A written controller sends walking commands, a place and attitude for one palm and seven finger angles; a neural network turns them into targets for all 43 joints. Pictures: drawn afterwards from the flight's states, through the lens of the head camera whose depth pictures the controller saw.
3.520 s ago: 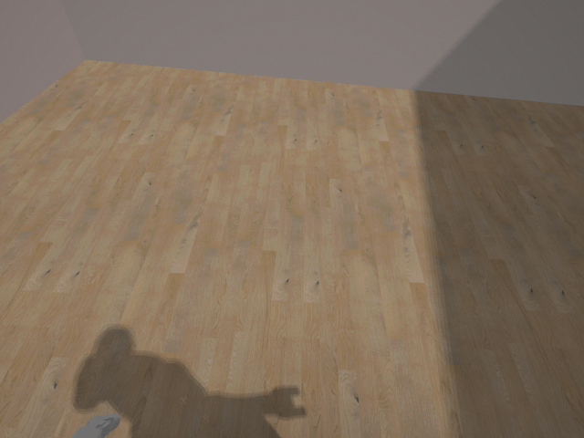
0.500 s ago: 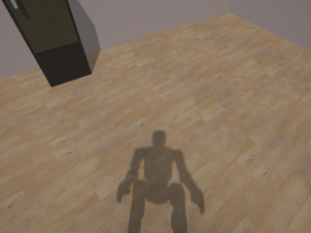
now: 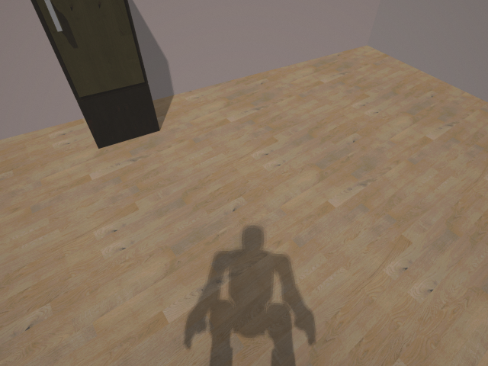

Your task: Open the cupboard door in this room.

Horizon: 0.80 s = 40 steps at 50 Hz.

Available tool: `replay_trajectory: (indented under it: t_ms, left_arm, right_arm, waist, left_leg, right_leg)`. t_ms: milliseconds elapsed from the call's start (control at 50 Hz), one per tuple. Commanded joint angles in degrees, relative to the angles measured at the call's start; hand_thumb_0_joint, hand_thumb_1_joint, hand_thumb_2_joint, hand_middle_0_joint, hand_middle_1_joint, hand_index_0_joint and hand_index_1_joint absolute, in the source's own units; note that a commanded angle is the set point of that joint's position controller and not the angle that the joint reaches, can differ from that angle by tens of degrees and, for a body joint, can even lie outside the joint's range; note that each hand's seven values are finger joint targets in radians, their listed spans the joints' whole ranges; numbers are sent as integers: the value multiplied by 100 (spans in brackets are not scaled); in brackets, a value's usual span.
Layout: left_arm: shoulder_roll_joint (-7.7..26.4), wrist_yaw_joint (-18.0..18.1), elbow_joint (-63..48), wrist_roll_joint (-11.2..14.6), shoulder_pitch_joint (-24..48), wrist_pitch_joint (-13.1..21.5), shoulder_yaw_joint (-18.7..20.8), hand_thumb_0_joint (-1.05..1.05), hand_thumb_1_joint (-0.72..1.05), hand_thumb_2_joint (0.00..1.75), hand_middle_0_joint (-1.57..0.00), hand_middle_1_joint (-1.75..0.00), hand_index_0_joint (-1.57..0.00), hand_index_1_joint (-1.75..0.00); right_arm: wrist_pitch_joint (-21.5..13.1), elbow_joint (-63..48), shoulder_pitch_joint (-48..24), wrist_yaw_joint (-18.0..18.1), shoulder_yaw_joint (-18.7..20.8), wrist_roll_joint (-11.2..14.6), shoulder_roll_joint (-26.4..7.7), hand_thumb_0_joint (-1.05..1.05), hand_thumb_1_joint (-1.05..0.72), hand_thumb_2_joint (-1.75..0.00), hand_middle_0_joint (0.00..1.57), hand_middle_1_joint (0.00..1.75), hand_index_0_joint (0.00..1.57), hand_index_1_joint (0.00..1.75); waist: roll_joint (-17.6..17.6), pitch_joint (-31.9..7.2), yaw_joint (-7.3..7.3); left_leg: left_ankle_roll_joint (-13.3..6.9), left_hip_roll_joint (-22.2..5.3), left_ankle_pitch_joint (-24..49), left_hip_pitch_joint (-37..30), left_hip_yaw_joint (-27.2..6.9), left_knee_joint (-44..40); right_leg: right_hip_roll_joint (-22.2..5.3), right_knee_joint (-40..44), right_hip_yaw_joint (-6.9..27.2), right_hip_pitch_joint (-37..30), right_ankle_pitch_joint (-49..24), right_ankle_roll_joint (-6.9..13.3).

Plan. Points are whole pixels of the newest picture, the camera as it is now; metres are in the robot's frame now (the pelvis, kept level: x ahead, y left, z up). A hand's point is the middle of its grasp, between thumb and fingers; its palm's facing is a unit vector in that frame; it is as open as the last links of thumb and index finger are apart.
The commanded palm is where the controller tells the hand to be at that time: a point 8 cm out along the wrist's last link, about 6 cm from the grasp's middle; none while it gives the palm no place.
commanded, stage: stand and wait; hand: left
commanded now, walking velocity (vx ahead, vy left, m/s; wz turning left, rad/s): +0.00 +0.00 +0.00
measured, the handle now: (53, 14) +1.47 +0.97 +0.04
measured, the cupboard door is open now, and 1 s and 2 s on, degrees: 0 0 0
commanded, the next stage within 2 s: turn or walk to find it in 0.30 s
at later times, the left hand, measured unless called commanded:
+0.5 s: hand out of the picture -0.03 +0.16 -0.18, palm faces +0.06 -0.98 -0.19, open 7.4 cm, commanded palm none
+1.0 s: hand out of the picture +0.04 +0.23 -0.15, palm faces +0.27 -0.93 -0.24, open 7.4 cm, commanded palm none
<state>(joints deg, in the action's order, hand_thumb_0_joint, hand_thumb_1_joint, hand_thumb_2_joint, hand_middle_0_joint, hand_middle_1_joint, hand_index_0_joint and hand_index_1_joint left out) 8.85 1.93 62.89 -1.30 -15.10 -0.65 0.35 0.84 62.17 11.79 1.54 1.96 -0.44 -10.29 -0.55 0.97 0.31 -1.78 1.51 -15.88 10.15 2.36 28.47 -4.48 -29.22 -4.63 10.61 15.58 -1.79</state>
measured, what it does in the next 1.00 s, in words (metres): lifts its right foot, turning left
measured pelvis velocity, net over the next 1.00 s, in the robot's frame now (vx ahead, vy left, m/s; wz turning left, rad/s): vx -0.03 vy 0.00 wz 0.28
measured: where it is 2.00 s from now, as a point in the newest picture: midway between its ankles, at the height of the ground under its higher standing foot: outside the picture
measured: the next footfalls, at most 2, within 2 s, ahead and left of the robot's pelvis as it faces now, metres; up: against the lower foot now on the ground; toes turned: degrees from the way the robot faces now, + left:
right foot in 1.16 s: +0.04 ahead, -0.14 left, +0.00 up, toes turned +20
left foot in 1.60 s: -0.10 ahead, +0.08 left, +0.00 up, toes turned +38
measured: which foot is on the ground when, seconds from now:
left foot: down 0.00-1.00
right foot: down 0.00-0.70, up 0.72-1.00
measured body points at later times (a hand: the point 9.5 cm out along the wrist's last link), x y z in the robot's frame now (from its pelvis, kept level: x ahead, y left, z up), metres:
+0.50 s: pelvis -0.02 -0.01 +0.00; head -0.02 -0.01 +0.45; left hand -0.03 +0.21 -0.16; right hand -0.05 -0.22 -0.16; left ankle +0.00 +0.10 -0.74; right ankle +0.00 -0.13 -0.74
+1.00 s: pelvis -0.03 +0.00 +0.01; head +0.00 +0.02 +0.45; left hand +0.02 +0.28 -0.13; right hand +0.07 -0.23 -0.14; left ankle -0.01 +0.10 -0.74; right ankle -0.03 -0.16 -0.68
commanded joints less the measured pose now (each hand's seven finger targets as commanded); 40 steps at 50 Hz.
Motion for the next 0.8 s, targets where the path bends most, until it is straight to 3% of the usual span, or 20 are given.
replay_trajectory:
  t_ms: [0, 60, 100, 220, 300, 380, 460, 540, 580, 620, 640, 660, 680, 700, 720, 780]
  left_arm:
    - [712, 19, -211, 39, -84, 50, 121, 0, 90, 90, -20, -30, -20, -30]
    - [579, 28, -197, 51, -145, 32, 94, 0, 90, 90, -20, -30, -20, -30]
    - [562, 30, -130, 65, -243, 39, 88, 0, 90, 90, -20, -30, -20, -30]
    - [498, 30, 4, 87, -389, 75, 63, 0, 90, 90, -20, -30, -20, -30]
    - [458, 40, 48, 87, -414, 78, 65, 0, 90, 90, -20, -30, -20, -30]
    - [557, 66, -72, 68, -352, 19, 182, 0, 90, 90, -20, -30, -20, -30]
    - [694, 79, -253, 34, -330, -27, 306, 0, 90, 90, -20, -30, -20, -30]
    - [933, 76, -567, -17, -18, -53, 429, 0, 90, 90, -20, -30, -20, -30]
    - [957, 82, -713, -44, 189, -43, 469, 0, 90, 90, -20, -30, -20, -30]
    - [1005, 57, -789, -41, 198, -42, 494, 0, 90, 90, -20, -30, -20, -30]
    - [974, 40, -825, -22, 190, -68, 504, 0, 90, 90, -20, -30, -20, -30]
    - [764, 9, -910, 13, 199, -107, 490, 0, 90, 90, -20, -30, -20, -30]
    - [567, 5, -1057, 44, 426, -139, 448, 0, 90, 90, -20, -30, -20, -30]
    - [639, 28, -1112, -11, 638, -177, 453, 0, 90, 90, -20, -30, -20, -30]
    - [646, 6, -1086, -23, 558, -178, 474, 0, 90, 90, -20, -30, -20, -30]
    - [623, -67, -1022, -17, 416, -78, 466, 0, 90, 90, -20, -30, -20, -30]
  right_arm:
    - [-2, -141, 342, -17, 25, -36, -305, 0, -90, -90, 20, 30, 20, 30]
    - [-85, -4, 472, -18, -11, -29, -397, 0, -90, -90, 20, 30, 20, 30]
    - [-134, 23, 476, -4, -39, -22, -408, 0, -90, -90, 20, 30, 20, 30]
    - [-173, 171, 729, 21, -68, -13, -319, 0, -90, -90, 20, 30, 20, 30]
    - [-154, 229, 865, 23, -57, -8, -265, 0, -90, -90, 20, 30, 20, 30]
    - [-49, 120, 847, -4, 9, -22, -328, 0, -90, -90, 20, 30, 20, 30]
    - [61, -113, 804, -45, 91, -55, -325, 0, -90, -90, 20, 30, 20, 30]
    - [151, -321, 898, -77, 202, -89, -241, 0, -90, -90, 20, 30, 20, 30]
    - [161, -422, 888, -108, 238, -87, -206, 0, -90, -90, 20, 30, 20, 30]
    - [113, -496, 820, -143, 232, -70, -216, 0, -90, -90, 20, 30, 20, 30]
    - [83, -529, 883, -147, 244, -71, -292, 0, -90, -90, 20, 30, 20, 30]
    - [42, -589, 969, -148, 291, -92, -572, 0, -90, -90, 20, 30, 20, 30]
    - [6, -630, 1098, -115, 369, -151, -962, 0, -90, -90, 20, 30, 20, 30]
    - [-12, -576, 1100, -57, 404, -148, -1085, 0, -90, -90, 20, 30, 20, 30]
    - [-37, -639, 933, -19, 387, -122, -1067, 0, -90, -90, 20, 30, 20, 30]
    - [-106, -821, 536, 24, 325, -120, -962, 0, -90, -90, 20, 30, 20, 30]
  waist:
    - [878, 554, -111]
    - [186, 537, -20]
    - [-37, 457, 49]
    - [-108, 253, 56]
    - [48, 360, 38]
    - [59, 540, 35]
    - [376, 530, 28]
    - [1007, 230, -78]
    - [1053, 185, -123]
    - [678, 137, -136]
    - [302, 128, -194]
    - [-818, 250, -237]
    - [-2004, 424, -379]
    - [-1779, 394, -433]
    - [-1476, 367, -277]
    - [-633, -144, -121]
  left_leg:
    - [92, -468, 347, -22, -372, -408]
    - [-13, -716, 505, 288, -693, -858]
    - [-26, -753, 503, 514, -745, -1022]
    - [6, -727, 585, 410, -660, -1046]
    - [18, -706, 466, 459, -641, -1027]
    - [-11, -694, 276, 938, -726, -817]
    - [22, -472, -104, 1289, -585, -190]
    - [126, -302, -457, 1001, -130, 1123]
    - [181, -394, -647, 937, 21, 1574]
    - [214, -457, -367, 741, 96, 1028]
    - [139, -574, 4, 524, -193, 472]
    - [-134, -1122, 305, 570, -1356, -233]
    - [-563, -1940, 105, 850, -2845, -1416]
    - [-783, -2077, -152, 1005, -3222, -1769]
    - [-762, -1914, -177, 1010, -3047, -1761]
    - [-745, -1554, 838, 362, -2425, -1254]
  right_leg:
    - [-712, 1165, 815, 909, 449, 379]
    - [-311, 860, 501, 477, 153, 159]
    - [-275, 795, 465, 92, -184, 143]
    - [-273, 880, 468, -145, -401, 190]
    - [-282, 897, 441, -53, -269, 188]
    - [-355, 715, 348, 91, 221, 184]
    - [-707, 872, 542, 372, 972, 332]
    - [-1457, 1311, 910, 945, 1536, 736]
    - [-1603, 1230, 733, 1066, 1129, 836]
    - [-1493, 653, 291, 1023, 441, 685]
    - [-1278, 138, -28, 1279, 516, 468]
    - [-684, -731, -406, 1757, 1070, 124]
    - [60, -2092, -619, 1975, 1667, -141]
    - [48, -3140, 50, 1921, 1723, -33]
    - [-81, -3469, 346, 2132, 1390, -13]
    - [-53, -3530, 469, 2160, 853, -103]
